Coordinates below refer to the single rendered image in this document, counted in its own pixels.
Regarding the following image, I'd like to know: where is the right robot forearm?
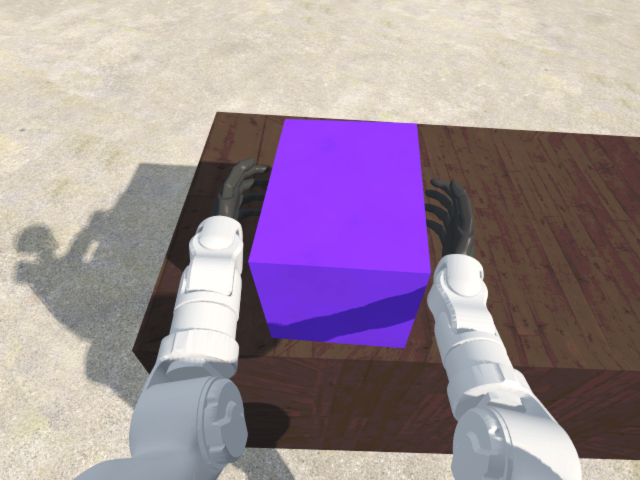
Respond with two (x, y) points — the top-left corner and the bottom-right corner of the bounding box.
(427, 254), (582, 480)

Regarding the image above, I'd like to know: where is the robot right upper arm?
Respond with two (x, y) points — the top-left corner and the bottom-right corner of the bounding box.
(451, 405), (581, 480)

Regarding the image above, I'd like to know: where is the carton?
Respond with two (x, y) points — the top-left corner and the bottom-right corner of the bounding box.
(248, 119), (431, 348)

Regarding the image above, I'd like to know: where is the robot left hand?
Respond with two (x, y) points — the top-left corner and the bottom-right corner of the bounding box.
(210, 157), (269, 223)

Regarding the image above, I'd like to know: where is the robot left upper arm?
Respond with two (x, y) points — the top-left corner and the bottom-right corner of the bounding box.
(73, 375), (248, 480)

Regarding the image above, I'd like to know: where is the pedestal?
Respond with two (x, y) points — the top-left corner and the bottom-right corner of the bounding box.
(132, 112), (640, 460)

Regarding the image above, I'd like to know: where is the robot right hand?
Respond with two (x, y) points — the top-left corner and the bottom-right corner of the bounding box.
(424, 179), (475, 259)

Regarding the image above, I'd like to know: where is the left robot forearm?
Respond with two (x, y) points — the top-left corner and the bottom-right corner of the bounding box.
(129, 216), (243, 457)

